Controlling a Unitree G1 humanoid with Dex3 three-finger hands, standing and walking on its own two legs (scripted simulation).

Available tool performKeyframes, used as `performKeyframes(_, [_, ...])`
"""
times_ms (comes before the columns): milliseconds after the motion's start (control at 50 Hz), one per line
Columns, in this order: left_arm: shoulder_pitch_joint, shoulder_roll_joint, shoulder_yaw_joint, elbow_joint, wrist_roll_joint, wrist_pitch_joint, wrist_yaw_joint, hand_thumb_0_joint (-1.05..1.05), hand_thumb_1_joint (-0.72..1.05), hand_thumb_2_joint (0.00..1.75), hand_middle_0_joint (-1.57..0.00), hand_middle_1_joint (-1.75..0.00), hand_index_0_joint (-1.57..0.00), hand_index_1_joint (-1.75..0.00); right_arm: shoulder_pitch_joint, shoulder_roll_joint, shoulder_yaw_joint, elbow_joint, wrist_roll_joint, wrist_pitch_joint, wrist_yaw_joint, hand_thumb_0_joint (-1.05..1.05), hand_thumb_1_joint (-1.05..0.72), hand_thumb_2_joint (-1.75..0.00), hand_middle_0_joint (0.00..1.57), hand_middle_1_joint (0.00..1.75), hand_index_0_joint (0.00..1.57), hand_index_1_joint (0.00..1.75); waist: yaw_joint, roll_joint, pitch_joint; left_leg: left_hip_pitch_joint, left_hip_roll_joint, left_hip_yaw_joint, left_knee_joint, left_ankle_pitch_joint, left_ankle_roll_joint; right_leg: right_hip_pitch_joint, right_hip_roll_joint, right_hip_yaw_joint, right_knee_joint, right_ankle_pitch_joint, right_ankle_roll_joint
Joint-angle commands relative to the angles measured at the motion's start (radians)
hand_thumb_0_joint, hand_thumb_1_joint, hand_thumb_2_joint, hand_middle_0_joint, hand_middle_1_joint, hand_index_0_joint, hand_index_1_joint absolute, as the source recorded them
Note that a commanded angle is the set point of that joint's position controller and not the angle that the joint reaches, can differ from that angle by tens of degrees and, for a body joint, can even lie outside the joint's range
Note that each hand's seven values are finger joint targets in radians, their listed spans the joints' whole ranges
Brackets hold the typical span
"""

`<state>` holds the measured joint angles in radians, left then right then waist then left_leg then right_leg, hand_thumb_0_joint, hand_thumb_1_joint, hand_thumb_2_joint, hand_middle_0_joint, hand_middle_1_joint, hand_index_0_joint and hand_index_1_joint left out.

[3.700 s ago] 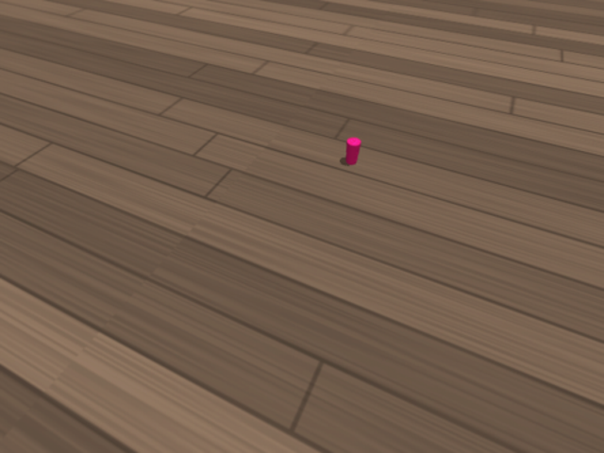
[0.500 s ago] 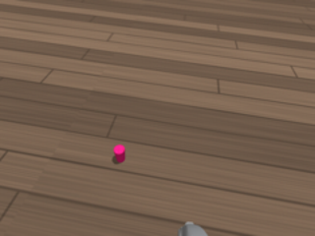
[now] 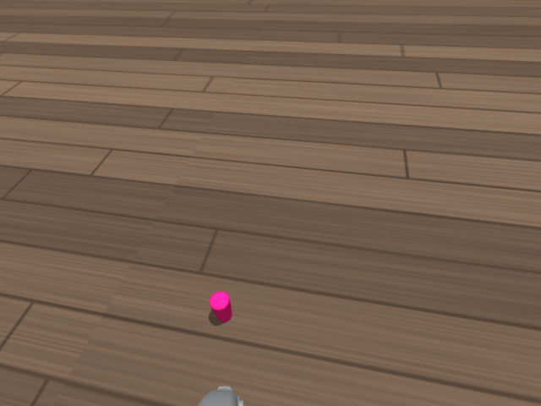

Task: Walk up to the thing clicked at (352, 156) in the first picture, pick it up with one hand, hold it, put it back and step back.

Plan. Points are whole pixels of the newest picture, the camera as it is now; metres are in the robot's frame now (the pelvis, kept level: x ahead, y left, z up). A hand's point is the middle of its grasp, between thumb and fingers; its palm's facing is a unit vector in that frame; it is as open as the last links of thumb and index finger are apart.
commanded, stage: walk up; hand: left
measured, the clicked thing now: (222, 307) +0.59 +0.24 -0.71
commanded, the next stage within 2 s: none
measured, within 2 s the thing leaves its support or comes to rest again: neither
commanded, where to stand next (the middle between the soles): +0.26 +0.04 m, yaw -2 degrees
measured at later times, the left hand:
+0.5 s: hand (103, 374) +0.21 +0.33 -0.15, palm faces -0.09 -0.93 -0.36, open 7.4 cm
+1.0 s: hand (119, 340) +0.28 +0.32 -0.16, palm faces -0.01 -0.93 -0.36, open 7.4 cm
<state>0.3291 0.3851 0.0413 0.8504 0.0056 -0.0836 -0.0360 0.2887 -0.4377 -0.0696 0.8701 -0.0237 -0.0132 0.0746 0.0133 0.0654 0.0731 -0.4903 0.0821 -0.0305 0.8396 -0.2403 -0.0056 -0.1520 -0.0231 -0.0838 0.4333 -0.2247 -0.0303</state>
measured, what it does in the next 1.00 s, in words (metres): walks ahead: left foot, then right foot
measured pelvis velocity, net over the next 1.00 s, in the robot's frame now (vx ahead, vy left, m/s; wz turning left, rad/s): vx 0.19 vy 0.06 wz -0.01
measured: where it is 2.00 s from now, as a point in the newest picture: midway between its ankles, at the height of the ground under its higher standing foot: outside the picture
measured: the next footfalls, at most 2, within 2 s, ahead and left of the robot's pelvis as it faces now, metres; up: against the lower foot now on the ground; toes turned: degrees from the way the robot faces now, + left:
left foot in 0.14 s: +0.18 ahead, +0.16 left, +0.00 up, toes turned +4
right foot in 0.60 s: +0.26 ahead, -0.09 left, +0.00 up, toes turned -2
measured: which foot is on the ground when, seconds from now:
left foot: up 0.00-0.12, down 0.14-0.64, up 0.66-0.96, down 0.98-1.00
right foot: down 0.00-0.16, up 0.18-0.58, down 0.60-1.00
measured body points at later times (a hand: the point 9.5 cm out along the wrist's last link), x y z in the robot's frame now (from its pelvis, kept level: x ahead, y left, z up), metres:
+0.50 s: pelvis +0.14 +0.06 +0.00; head +0.16 +0.07 +0.44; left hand +0.22 +0.38 -0.13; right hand +0.16 -0.26 -0.11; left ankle +0.14 +0.16 -0.74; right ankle +0.24 -0.09 -0.70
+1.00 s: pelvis +0.19 +0.06 -0.02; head +0.19 +0.07 +0.43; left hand +0.28 +0.37 -0.14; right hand +0.21 -0.28 -0.13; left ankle +0.23 +0.18 -0.74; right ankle +0.25 -0.07 -0.74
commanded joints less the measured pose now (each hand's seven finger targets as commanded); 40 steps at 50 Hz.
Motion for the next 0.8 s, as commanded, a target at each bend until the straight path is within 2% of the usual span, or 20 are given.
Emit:
performKeyframes(0, [-0.015, 0.3, 0.094, -0.08, 0.006, -0.028, 0.011, 0.0, 0.9, 0.9, -0.2, -0.3, -0.2, -0.3, -0.05, -0.149, -0.052, -0.081, -0.003, -0.043, 0.003, 0.0, -0.9, -0.9, 0.2, 0.3, 0.2, 0.3, 0.023, -0.211, 0.032, 0.055, 0.032, 0.027, -0.192, 0.04, -0.004, -0.109, -0.237, 0.179, -0.195, -0.202, -0.177])
performKeyframes(60, [-0.017, 0.318, 0.09, -0.076, 0.005, -0.019, 0.007, 0.0, 0.9, 0.9, -0.2, -0.3, -0.2, -0.3, -0.042, -0.152, -0.058, -0.066, -0.005, -0.054, 0.001, 0.0, -0.9, -0.9, 0.2, 0.3, 0.2, 0.3, 0.007, -0.196, 0.005, 0.171, 0.007, 0.064, -0.247, 0.029, 0.018, -0.15, -0.254, 0.202, -0.144, -0.242, -0.173])
performKeyframes(100, [-0.055, 0.294, 0.079, -0.088, 0.01, -0.013, 0.009, 0.0, 0.9, 0.9, -0.2, -0.3, -0.2, -0.3, 0.081, -0.178, -0.071, -0.025, -0.007, -0.063, -0.01, 0.0, -0.9, -0.9, 0.2, 0.3, 0.2, 0.3, -0.073, -0.122, -0.039, 0.359, -0.025, 0.078, -0.281, 0.007, 0.034, -0.238, -0.216, 0.162, 0.003, -0.219, -0.133])
performKeyframes(120, [-0.029, 0.24, 0.059, -0.088, 0.017, -0.009, 0.01, 0.0, 0.9, 0.9, -0.2, -0.3, -0.2, -0.3, 0.189, -0.216, -0.085, 0.01, -0.006, -0.071, -0.022, 0.0, -0.9, -0.9, 0.2, 0.3, 0.2, 0.3, -0.119, 0.019, -0.103, 0.524, -0.022, 0.024, -0.326, -0.091, 0.053, -0.309, -0.162, 0.115, 0.242, -0.128, -0.101])
performKeyframes(140, [0.047, 0.144, 0.031, -0.082, 0.004, -0.006, 0.007, 0.0, 0.9, 0.9, -0.2, -0.3, -0.2, -0.3, 0.217, -0.289, -0.103, 0.001, -0.014, -0.079, -0.035, 0.0, -0.9, -0.9, 0.2, 0.3, 0.2, 0.3, -0.114, 0.289, -0.116, 0.582, 0.162, -0.274, -0.516, -0.32, 0.105, -0.442, -0.027, -0.003, 0.551, -0.203, -0.039])
performKeyframes(160, [0.074, 0.166, 0.036, -0.064, -0.005, 0.005, 0.013, 0.0, 0.9, 0.9, -0.2, -0.3, -0.2, -0.3, 0.175, -0.325, -0.1, -0.039, -0.007, -0.085, -0.039, 0.0, -0.9, -0.9, 0.2, 0.3, 0.2, 0.3, -0.088, 0.228, -0.072, 0.543, 0.315, -0.607, -0.65, -0.381, 0.161, -0.566, 0.075, 0.073, 0.664, -0.276, -0.014])
performKeyframes(180, [0.049, 0.262, 0.059, -0.043, 0.002, 0.013, 0.028, 0.0, 0.9, 0.9, -0.2, -0.3, -0.2, -0.3, 0.134, -0.326, -0.1, -0.048, 0.019, -0.08, -0.036, 0.0, -0.9, -0.9, 0.2, 0.3, 0.2, 0.3, -0.08, 0.147, -0.023, 0.463, 0.355, -0.623, -0.628, -0.368, 0.225, -0.548, 0.0, 0.148, 0.725, -0.297, -0.028])
performKeyframes(220, [0.028, 0.27, 0.055, -0.027, -0.007, 0.008, 0.028, 0.0, 0.9, 0.9, -0.2, -0.3, -0.2, -0.3, 0.079, -0.255, -0.075, -0.065, 0.02, -0.078, -0.044, 0.0, -0.9, -0.9, 0.2, 0.3, 0.2, 0.3, -0.044, 0.068, 0.023, 0.382, 0.263, -0.373, -0.585, -0.031, 0.199, -0.492, -0.035, 0.198, 0.706, -0.2, -0.023])
performKeyframes(260, [0.069, 0.24, 0.053, 0.002, -0.018, 0.011, 0.019, 0.0, 0.9, 0.9, -0.2, -0.3, -0.2, -0.3, 0.073, -0.208, -0.055, -0.068, 0.021, -0.09, -0.052, 0.0, -0.9, -0.9, 0.2, 0.3, 0.2, 0.3, -0.024, 0.086, 0.011, 0.382, 0.179, -0.164, -0.537, 0.287, 0.132, -0.425, -0.048, 0.2, 0.639, -0.124, -0.012])
performKeyframes(300, [0.072, 0.22, 0.052, 0.005, -0.018, 0.024, 0.013, 0.0, 0.9, 0.9, -0.2, -0.3, -0.2, -0.3, 0.081, -0.21, -0.056, -0.07, 0.021, -0.095, -0.056, 0.0, -0.9, -0.9, 0.2, 0.3, 0.2, 0.3, -0.021, 0.106, -0.011, 0.36, 0.157, -0.106, -0.542, 0.339, 0.145, -0.376, -0.039, 0.165, 0.619, -0.071, 0.007])
performKeyframes(360, [0.031, 0.212, 0.047, -0.009, -0.009, 0.032, 0.006, 0.0, 0.9, 0.9, -0.2, -0.3, -0.2, -0.3, 0.051, -0.208, -0.057, -0.097, 0.019, -0.086, -0.059, 0.0, -0.9, -0.9, 0.2, 0.3, 0.2, 0.3, -0.028, 0.105, 0.006, 0.375, 0.161, -0.062, -0.584, 0.197, 0.202, -0.406, -0.052, 0.131, 0.515, -0.031, 0.029])
performKeyframes(380, [-0.002, 0.209, 0.047, -0.014, -0.005, 0.033, 0.007, 0.0, 0.9, 0.9, -0.2, -0.3, -0.2, -0.3, 0.054, -0.21, -0.058, -0.096, 0.018, -0.083, -0.062, 0.0, -0.9, -0.9, 0.2, 0.3, 0.2, 0.3, -0.036, 0.091, 0.019, 0.369, 0.175, -0.063, -0.58, 0.23, 0.222, -0.41, -0.056, 0.128, 0.471, -0.04, 0.036])
performKeyframes(500, [-0.065, 0.149, 0.035, -0.01, -0.003, 0.023, 0.027, 0.0, 0.9, 0.9, -0.2, -0.3, -0.2, -0.3, 0.022, -0.183, -0.034, -0.087, 0.017, -0.057, -0.075, 0.0, -0.9, -0.9, 0.2, 0.3, 0.2, 0.3, -0.026, 0.058, -0.015, 0.29, 0.152, 0.037, -0.396, 0.652, 0.202, -0.19, -0.022, 0.04, 0.242, 0.064, 0.019])
performKeyframes(560, [-0.022, 0.163, 0.041, 0.035, 0.004, 0.018, 0.039, 0.0, 0.9, 0.9, -0.2, -0.3, -0.2, -0.3, -0.01, -0.168, -0.024, -0.078, 0.034, -0.037, -0.078, 0.0, -0.9, -0.9, 0.2, 0.3, 0.2, 0.3, 0.011, -0.024, -0.08, 0.253, 0.094, 0.043, -0.246, 0.403, 0.139, -0.009, 0.009, 0.039, 0.062, 0.177, -0.007])
performKeyframes(580, [0.012, 0.201, 0.05, 0.046, 0.007, 0.012, 0.045, 0.0, 0.9, 0.9, -0.2, -0.3, -0.2, -0.3, -0.004, -0.122, -0.007, -0.074, 0.043, -0.035, -0.077, 0.0, -0.9, -0.9, 0.2, 0.3, 0.2, 0.3, 0.035, -0.116, -0.127, 0.231, 0.058, 0.06, -0.146, 0.245, 0.102, 0.064, -0.056, 0.105, 0.015, 0.285, -0.029])
performKeyframes(600, [0.051, 0.289, 0.084, 0.017, 0.014, 0.003, 0.04, 0.0, 0.9, 0.9, -0.2, -0.3, -0.2, -0.3, 0.074, -0.088, 0.003, -0.094, 0.04, -0.039, -0.07, 0.0, -0.9, -0.9, 0.2, 0.3, 0.2, 0.3, 0.026, -0.308, -0.217, 0.123, -0.026, 0.098, 0.043, -0.094, 0.081, 0.182, -0.222, 0.375, -0.019, 0.132, -0.096])
performKeyframes(620, [0.006, 0.309, 0.081, -0.002, 0.008, 0.004, 0.038, 0.0, 0.9, 0.9, -0.2, -0.3, -0.2, -0.3, 0.114, -0.098, 0.007, -0.066, 0.029, -0.027, -0.072, 0.0, -0.9, -0.9, 0.2, 0.3, 0.2, 0.3, 0.012, -0.298, -0.167, 0.015, -0.102, 0.072, 0.136, -0.364, 0.059, 0.141, -0.356, 0.584, -0.105, -0.035, -0.19])
performKeyframes(640, [-0.019, 0.342, 0.089, 0.001, 0.009, 0.013, 0.038, 0.0, 0.9, 0.9, -0.2, -0.3, -0.2, -0.3, 0.071, -0.178, -0.022, -0.048, 0.017, -0.017, -0.08, 0.0, -0.9, -0.9, 0.2, 0.3, 0.2, 0.3, 0.037, -0.287, -0.119, -0.024, -0.072, 0.037, 0.198, -0.42, 0.062, 0.093, -0.392, 0.665, -0.133, -0.2, -0.261])
performKeyframes(700, [-0.081, 0.274, 0.068, -0.009, 0.006, 0.024, 0.04, 0.0, 0.9, 0.9, -0.2, -0.3, -0.2, -0.3, 0.058, -0.188, -0.029, -0.002, 0.026, -0.013, -0.07, 0.0, -0.9, -0.9, 0.2, 0.3, 0.2, 0.3, 0.007, -0.219, -0.029, -0.002, -0.03, -0.012, 0.165, -0.3, 0.045, -0.066, -0.269, 0.447, -0.188, -0.331, -0.185])
performKeyframes(780, [-0.135, 0.252, 0.064, -0.022, 0.016, 0.029, 0.035, 0.0, 0.9, 0.9, -0.2, -0.3, -0.2, -0.3, 0.084, -0.154, -0.018, 0.04, 0.005, -0.012, -0.06, 0.0, -0.9, -0.9, 0.2, 0.3, 0.2, 0.3, -0.001, -0.247, -0.031, 0.062, -0.046, 0.048, 0.068, -0.181, 0.015, -0.142, -0.19, 0.299, -0.189, -0.299, -0.161])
